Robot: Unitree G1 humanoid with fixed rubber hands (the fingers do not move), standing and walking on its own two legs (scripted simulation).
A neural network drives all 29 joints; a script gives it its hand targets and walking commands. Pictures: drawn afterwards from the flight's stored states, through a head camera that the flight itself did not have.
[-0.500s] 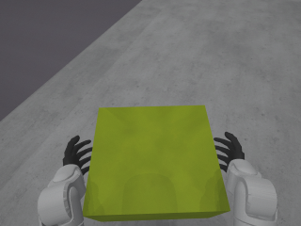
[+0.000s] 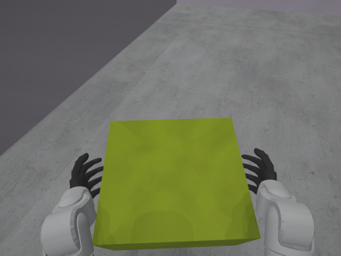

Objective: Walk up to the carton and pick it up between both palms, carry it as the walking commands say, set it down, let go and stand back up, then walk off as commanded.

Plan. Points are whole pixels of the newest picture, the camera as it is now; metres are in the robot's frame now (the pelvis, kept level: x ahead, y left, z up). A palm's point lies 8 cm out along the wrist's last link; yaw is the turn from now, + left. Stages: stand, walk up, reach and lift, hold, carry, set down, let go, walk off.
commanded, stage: carry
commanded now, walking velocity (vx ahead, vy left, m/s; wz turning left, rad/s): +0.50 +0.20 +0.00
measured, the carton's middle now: (173, 183) +0.30 +0.00 +0.03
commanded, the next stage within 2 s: none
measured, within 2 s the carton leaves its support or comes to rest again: neither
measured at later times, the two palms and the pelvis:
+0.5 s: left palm (88, 100) +0.55 +0.24 +0.10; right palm (210, 95) +0.54 -0.13 +0.10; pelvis +0.30 +0.06 +0.01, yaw -1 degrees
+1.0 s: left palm (97, 60) +0.87 +0.28 +0.07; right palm (185, 57) +0.85 -0.08 +0.07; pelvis +0.61 +0.10 -0.02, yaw -1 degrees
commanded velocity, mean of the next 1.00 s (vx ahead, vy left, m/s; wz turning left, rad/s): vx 0.40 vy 0.16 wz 0.00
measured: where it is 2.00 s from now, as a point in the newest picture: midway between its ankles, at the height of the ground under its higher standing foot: (160, 187)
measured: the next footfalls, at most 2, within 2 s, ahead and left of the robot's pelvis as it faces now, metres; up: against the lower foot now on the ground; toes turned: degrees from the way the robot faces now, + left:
left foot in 0.22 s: +0.30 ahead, +0.14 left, +0.00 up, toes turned +6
right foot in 0.60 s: +0.45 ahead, -0.08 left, +0.00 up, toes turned -9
